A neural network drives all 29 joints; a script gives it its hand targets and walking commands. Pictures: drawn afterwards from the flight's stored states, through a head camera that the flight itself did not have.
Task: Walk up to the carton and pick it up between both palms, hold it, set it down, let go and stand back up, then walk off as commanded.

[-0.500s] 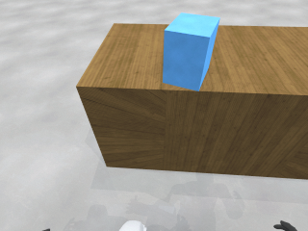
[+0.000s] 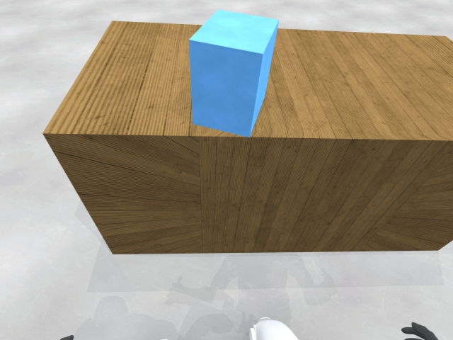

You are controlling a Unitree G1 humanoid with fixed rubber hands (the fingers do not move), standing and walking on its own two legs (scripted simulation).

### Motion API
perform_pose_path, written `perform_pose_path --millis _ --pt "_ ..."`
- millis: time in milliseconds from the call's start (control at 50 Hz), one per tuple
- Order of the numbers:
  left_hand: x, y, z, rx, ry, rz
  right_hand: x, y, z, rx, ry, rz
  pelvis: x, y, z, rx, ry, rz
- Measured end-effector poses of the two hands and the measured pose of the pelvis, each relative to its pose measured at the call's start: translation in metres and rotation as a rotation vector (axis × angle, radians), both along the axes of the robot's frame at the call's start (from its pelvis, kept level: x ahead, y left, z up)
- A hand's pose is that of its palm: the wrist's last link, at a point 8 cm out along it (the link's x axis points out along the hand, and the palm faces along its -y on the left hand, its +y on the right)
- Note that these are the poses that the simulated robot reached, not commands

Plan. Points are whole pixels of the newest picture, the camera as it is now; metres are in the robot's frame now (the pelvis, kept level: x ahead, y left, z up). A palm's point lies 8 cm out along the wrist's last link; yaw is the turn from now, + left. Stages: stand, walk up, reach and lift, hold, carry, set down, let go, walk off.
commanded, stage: walk up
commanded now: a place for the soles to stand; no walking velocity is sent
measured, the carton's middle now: (233, 74) +0.74 -0.04 +0.10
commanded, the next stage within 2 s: none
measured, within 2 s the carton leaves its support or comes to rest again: neither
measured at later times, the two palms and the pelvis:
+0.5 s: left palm out of the picture +0.09 +0.34 -0.09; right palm (387, 295) +0.21 -0.31 -0.06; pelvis +0.07 +0.00 +0.00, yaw +6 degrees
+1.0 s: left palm out of the picture +0.16 +0.29 -0.07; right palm (406, 283) +0.24 -0.37 -0.07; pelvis +0.11 -0.05 +0.00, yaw +3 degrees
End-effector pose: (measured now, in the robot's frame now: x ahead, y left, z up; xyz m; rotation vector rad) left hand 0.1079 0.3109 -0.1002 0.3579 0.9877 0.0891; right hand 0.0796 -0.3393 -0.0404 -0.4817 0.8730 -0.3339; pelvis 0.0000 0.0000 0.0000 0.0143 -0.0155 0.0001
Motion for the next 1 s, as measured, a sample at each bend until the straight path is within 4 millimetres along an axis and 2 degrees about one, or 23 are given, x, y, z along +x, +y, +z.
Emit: perform_pose_path --millis 40,80,180,260,320,380,460,520,600,700,780,860,1000 --pt "0.004 -0.014 -0.004 0.009 -0.025 0.002 0.005 -0.016 -0.012 0.009 0.005 0.002 0.004 -0.016 -0.009 0.004 -0.014 -0.014" --pt "0.000 -0.022 -0.006 0.016 -0.043 0.032 0.016 -0.024 -0.022 0.024 0.011 0.014 0.009 -0.028 -0.014 -0.006 -0.040 -0.006" --pt "-0.017 -0.018 0.016 0.061 -0.051 0.139 0.057 -0.020 -0.024 0.075 -0.005 0.093 0.024 -0.036 -0.004 -0.015 -0.078 0.006" --pt "-0.026 -0.008 0.031 0.096 -0.030 0.184 0.081 -0.008 -0.026 0.121 0.009 0.147 0.036 -0.033 0.004 -0.031 -0.071 0.026" --pt "-0.030 0.001 0.035 0.109 0.001 0.203 0.094 0.002 -0.030 0.139 0.037 0.169 0.045 -0.027 0.007 -0.044 -0.045 0.039" --pt "-0.031 0.011 0.032 0.104 0.023 0.225 0.108 0.015 -0.030 0.135 0.062 0.194 0.054 -0.018 0.007 -0.057 -0.024 0.065" --pt "-0.029 0.024 0.018 0.075 0.065 0.253 0.128 0.032 -0.024 0.105 0.053 0.222 0.066 -0.001 0.004 -0.043 -0.009 0.090" --pt "-0.013 0.027 0.012 0.057 0.082 0.234 0.130 0.031 -0.014 0.074 0.028 0.190 0.074 0.005 0.006 -0.039 -0.012 0.094" --pt "0.018 0.021 0.005 0.036 0.077 0.170 0.120 0.018 -0.002 0.035 0.022 0.122 0.084 0.003 0.007 -0.042 -0.010 0.086" --pt "0.054 -0.001 -0.004 0.010 0.055 0.111 0.114 -0.006 0.006 0.003 0.015 0.067 0.094 -0.011 0.006 -0.024 -0.014 0.083" --pt "0.074 -0.022 -0.001 0.017 0.021 0.085 0.115 -0.026 0.000 0.012 0.026 0.052 0.101 -0.031 0.003 -0.008 -0.005 0.068" --pt "0.075 -0.036 0.001 0.054 -0.020 0.110 0.128 -0.041 -0.023 0.045 0.031 0.062 0.107 -0.051 -0.009 -0.008 -0.042 0.052" --pt "0.049 -0.023 0.031 0.126 -0.012 0.211 0.156 -0.029 -0.032 0.113 0.042 0.130 0.113 -0.053 0.003 -0.008 -0.073 0.053"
